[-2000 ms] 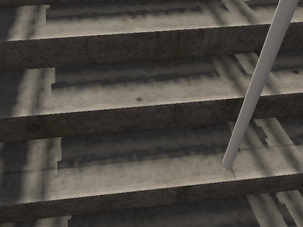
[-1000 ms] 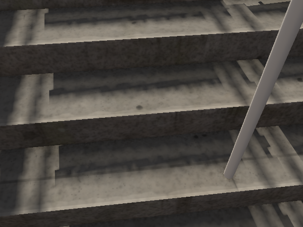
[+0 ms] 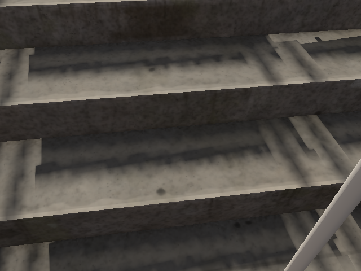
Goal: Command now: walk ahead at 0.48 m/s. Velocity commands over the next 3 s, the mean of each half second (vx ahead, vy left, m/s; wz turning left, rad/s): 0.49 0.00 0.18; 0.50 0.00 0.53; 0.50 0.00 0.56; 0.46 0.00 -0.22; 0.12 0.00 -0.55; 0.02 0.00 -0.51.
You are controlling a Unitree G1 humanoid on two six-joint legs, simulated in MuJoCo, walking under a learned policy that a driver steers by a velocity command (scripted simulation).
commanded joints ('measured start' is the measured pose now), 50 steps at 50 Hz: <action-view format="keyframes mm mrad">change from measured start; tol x32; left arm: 1 155 -9 10 8 0 28 12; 17 -538 -191 -183 -528 63 -28 -48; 23 285 326 34 -252 93 0 -28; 28 -21 -122 -52 -81 67 21 -35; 50 -32 76 -46 -72 24 107 46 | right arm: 1 5 -66 4 -18 -11 -3 3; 12 397 -57 34 99 -11 76 -76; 32 -117 91 63 -213 57 65 17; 50 106 79 45 -195 -2 166 -100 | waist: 1 67 115 29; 15 -44 70 168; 21 294 427 -338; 22 350 320 -395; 23 211 -431 -534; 24 199 -313 -628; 28 3 -13 17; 50 -48 -166 181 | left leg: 1 -46 281 -230 -229 244 187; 13 370 399 -364 -125 87 150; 17 -97 325 -273 -444 91 136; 21 268 266 -176 76 1650 36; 22 130 251 -230 396 1397 7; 23 -208 -45 -262 828 48 -18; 24 -281 -96 -486 1249 -90 -12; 50 -1143 152 -71 1558 -145 -70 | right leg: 1 -152 -43 -10 189 32 17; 13 -1242 -90 -8 917 -204 114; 20 268 89 -223 -98 -24 15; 23 755 -335 751 -880 151 -211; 24 733 -425 1066 -1052 76 -240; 29 80 -288 221 -1010 -189 -44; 50 595 -372 -380 -1307 -3 -4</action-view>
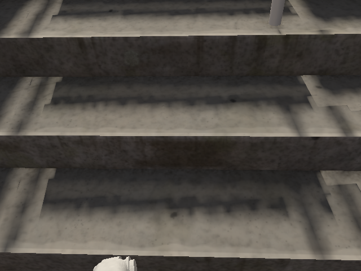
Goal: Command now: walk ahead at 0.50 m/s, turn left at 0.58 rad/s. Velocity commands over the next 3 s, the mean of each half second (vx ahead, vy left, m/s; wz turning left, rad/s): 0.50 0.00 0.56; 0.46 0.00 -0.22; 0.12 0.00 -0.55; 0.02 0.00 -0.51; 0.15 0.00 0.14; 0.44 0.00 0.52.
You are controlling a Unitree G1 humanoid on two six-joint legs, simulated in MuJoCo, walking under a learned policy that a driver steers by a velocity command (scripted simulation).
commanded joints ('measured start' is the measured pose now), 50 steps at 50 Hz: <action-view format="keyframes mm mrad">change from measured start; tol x32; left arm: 1 -62 149 34 -89 -19 4 20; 39 -484 -93 -78 -464 -32 -88 -30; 50 192 156 41 -182 83 -33 -37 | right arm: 1 -252 1 45 -228 -28 -47 12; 11 55 -371 -115 -229 7 -160 106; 50 -255 -177 33 -254 -1 -283 123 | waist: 1 80 -202 168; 8 -35 -164 57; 12 18 520 -269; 22 93 -31 13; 31 98 122 152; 47 368 230 -159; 50 270 -239 -278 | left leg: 1 -223 64 -47 2 -131 -17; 9 582 -171 171 -822 -227 243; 12 975 41 -966 -1667 -793 307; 17 883 -49 -597 -1374 -501 165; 38 914 165 -313 -1810 -144 128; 41 1196 182 -176 -1817 301 108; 46 1198 211 -56 -1441 2073 111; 47 1219 176 -55 -1223 2045 76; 49 657 -208 -248 -376 -5 -3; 50 539 -189 -339 -230 -11 33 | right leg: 1 49 -295 28 -255 0 -131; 6 115 -271 10 -320 27 -155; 9 -34 -170 -29 122 1129 -144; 12 -371 207 409 967 39 -107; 20 -816 203 495 1507 -52 -219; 26 -977 136 378 1083 272 -150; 32 -1565 250 549 1928 97 -118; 40 -1617 146 359 1537 96 -73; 45 -559 304 40 1056 -91 -181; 50 -105 -79 1288 49 311 -459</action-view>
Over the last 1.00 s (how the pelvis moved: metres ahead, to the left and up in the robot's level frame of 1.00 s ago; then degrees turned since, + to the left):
0.46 -0.06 0.17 18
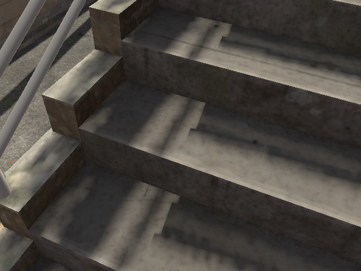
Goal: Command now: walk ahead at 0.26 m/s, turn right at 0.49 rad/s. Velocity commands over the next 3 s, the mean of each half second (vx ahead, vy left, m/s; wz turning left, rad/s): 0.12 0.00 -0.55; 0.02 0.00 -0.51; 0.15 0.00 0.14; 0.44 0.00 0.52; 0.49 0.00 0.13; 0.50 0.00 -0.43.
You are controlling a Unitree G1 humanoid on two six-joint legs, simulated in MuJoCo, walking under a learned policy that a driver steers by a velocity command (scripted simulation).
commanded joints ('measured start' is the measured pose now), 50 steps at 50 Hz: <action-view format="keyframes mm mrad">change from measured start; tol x32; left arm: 1 274 104 49 74 -1 7 41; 50 -238 37 22 -326 -52 30 16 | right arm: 1 -218 -97 -24 -257 31 -92 70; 50 -64 -252 -151 -363 14 164 -71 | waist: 1 32 -117 34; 50 -131 18 -72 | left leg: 1 -636 -55 -155 729 -64 10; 6 -759 58 -16 992 -69 29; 19 -446 22 132 -266 -65 -114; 22 31 146 40 -740 622 -25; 23 485 438 -246 -459 1581 174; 29 41 355 -46 -648 551 203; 50 234 391 158 -652 347 99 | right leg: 1 521 -310 957 -799 381 -206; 9 109 -48 330 -736 570 -44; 17 688 -215 602 -697 812 -80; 20 812 -86 528 -572 1368 49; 22 673 -66 478 -304 870 86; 23 174 104 400 69 -117 161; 25 -62 63 383 599 -159 265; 35 -395 -123 236 878 85 318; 42 -464 -209 245 741 187 313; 50 7 -211 120 -205 52 187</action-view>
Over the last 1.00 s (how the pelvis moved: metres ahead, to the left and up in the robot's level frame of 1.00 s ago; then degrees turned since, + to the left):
0.47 0.16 0.20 10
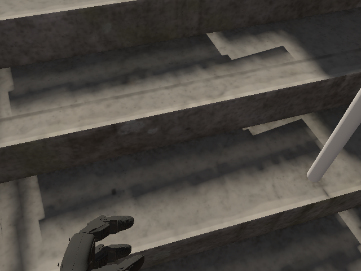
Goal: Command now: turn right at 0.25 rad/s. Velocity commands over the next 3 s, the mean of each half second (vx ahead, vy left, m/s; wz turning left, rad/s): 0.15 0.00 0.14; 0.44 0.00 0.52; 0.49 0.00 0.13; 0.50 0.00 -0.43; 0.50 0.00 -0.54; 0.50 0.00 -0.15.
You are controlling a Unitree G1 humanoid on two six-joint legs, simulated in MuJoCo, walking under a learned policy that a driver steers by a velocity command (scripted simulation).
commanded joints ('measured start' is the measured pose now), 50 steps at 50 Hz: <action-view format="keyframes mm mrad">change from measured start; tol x64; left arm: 1 -87 105 25 -109 25 -51 1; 33 -673 -235 -73 -326 7 -169 -49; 40 346 331 180 -7 20 -85 52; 50 171 15 53 420 48 -90 -3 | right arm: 1 105 -161 -50 -23 3 19 21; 32 845 229 26 363 20 -67 -17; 50 2 213 107 -55 7 -83 109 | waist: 1 7 -78 -265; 50 -72 -39 69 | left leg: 1 142 104 -110 61 585 162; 10 -409 -320 -87 1330 -227 1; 20 -148 -111 -812 60 867 219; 22 -240 162 -1457 -227 -18 292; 32 761 16 -809 -32 531 315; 36 -225 -75 -567 -356 940 289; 39 -132 -117 -524 268 1557 177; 41 -696 -428 -585 1236 112 141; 43 -883 -307 -415 1708 54 162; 50 -967 -224 -389 1579 344 134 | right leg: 1 321 37 22 -542 475 -70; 5 1063 -190 501 -648 998 -250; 14 -82 -152 62 -330 313 -19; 20 -349 79 43 1011 308 -47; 32 -1052 34 82 672 24 -44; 38 618 180 -44 -205 186 -117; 41 908 -286 1254 -1191 -209 -342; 50 235 -109 96 -1085 310 -179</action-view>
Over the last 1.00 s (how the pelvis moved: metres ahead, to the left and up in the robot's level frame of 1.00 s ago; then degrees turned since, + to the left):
0.24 -0.04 0.13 -33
